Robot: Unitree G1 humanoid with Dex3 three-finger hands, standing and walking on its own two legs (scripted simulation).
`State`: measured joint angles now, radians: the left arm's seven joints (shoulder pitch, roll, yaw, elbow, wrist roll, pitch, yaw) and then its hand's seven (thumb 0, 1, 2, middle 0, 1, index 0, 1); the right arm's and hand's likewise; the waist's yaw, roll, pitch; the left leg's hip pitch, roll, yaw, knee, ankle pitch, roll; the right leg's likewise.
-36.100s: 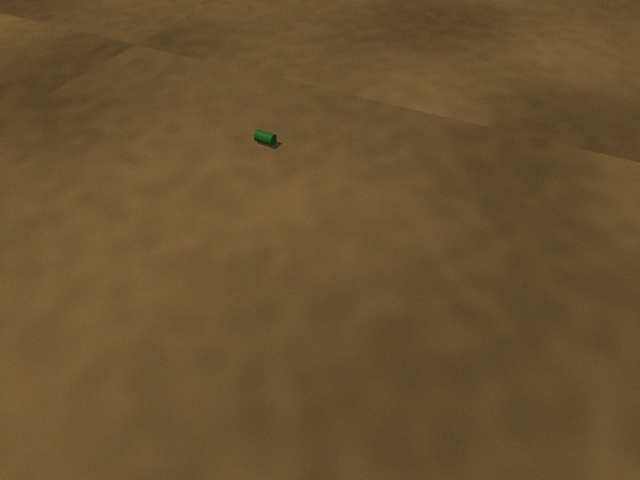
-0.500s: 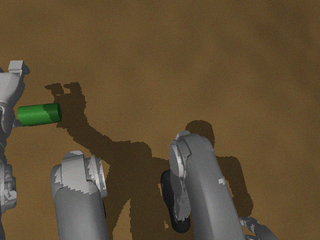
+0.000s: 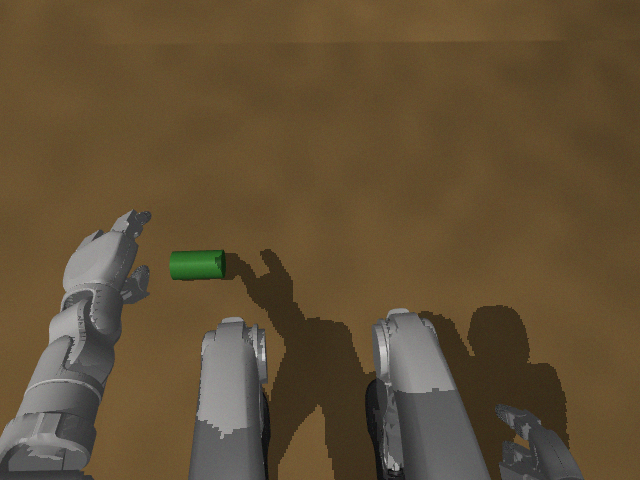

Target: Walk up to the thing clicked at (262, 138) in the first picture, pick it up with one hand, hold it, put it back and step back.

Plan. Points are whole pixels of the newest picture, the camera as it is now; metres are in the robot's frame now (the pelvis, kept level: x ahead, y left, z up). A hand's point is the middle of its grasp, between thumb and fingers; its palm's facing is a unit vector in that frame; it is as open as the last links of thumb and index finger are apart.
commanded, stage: home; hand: left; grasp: from above
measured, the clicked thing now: (198, 264) +0.47 +0.25 -0.42
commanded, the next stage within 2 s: none
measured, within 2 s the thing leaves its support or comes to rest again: neither
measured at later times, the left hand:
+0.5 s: hand (72, 370) +0.25 +0.21 +0.10, palm faces +0.02 -0.94 -0.35, open 7.4 cm
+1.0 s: hand out of the picture +0.22 +0.19 +0.22, palm faces +0.16 -0.97 -0.20, open 7.4 cm
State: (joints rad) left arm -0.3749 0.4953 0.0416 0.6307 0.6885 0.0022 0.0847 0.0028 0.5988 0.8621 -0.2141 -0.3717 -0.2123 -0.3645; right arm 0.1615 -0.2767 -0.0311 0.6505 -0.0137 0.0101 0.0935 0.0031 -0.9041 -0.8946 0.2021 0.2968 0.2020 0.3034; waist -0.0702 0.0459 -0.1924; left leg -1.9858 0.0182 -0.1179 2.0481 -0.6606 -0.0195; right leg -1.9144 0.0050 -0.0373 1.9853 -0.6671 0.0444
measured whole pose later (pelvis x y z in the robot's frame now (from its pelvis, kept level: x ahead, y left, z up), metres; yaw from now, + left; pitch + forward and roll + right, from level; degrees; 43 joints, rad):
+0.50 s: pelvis +0.03 +0.00 +0.18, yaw +4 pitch +20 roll -4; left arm 0.21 0.29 0.02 0.10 0.08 0.36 0.08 0.01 0.90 0.90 -0.21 -0.31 -0.21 -0.30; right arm 0.16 -0.20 0.04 0.53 0.04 -0.10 -0.08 0.01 -0.90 -0.90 0.20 0.30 0.20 0.30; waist -0.06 0.03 -0.19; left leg -1.22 0.03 -0.09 1.43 -0.57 -0.02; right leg -1.15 -0.01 -0.05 1.36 -0.57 0.03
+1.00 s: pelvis +0.08 +0.00 +0.27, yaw +6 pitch +10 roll -3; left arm 0.51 0.21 0.04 -0.13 -0.06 0.47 0.02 0.01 0.90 0.90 -0.20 -0.30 -0.20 -0.30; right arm 0.29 -0.22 0.03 0.51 0.01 -0.22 -0.18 0.01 -0.90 -0.90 0.20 0.30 0.20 0.30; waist -0.04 0.05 -0.18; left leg -0.71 0.03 -0.08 1.01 -0.48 -0.02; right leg -0.64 -0.01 -0.05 0.94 -0.48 0.02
